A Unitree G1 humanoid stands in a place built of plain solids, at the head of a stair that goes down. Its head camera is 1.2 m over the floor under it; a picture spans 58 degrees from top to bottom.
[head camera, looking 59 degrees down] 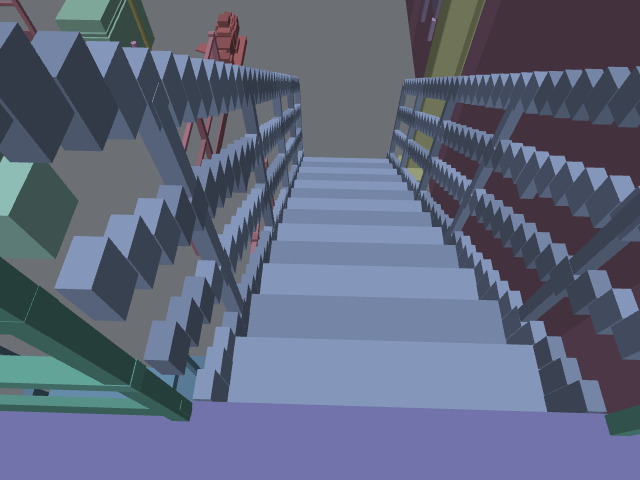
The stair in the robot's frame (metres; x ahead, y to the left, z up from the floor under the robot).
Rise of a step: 0.20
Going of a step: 0.24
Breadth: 1.07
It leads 2 degrees to the right of straight ahead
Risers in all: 14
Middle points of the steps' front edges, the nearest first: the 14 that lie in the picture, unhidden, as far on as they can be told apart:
0.21 -0.20 0.00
0.45 -0.21 -0.19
0.69 -0.22 -0.39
0.93 -0.22 -0.59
1.18 -0.23 -0.78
1.42 -0.24 -0.98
1.66 -0.24 -1.17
1.90 -0.25 -1.37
2.14 -0.26 -1.56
2.38 -0.27 -1.76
2.62 -0.27 -1.96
2.86 -0.28 -2.15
3.10 -0.29 -2.35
3.34 -0.29 -2.54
